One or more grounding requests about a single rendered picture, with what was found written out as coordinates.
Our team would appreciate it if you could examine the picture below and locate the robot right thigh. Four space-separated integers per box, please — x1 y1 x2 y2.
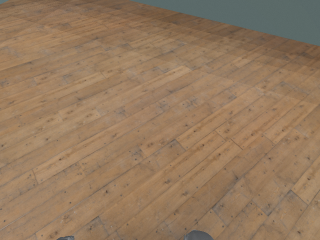
183 230 214 240

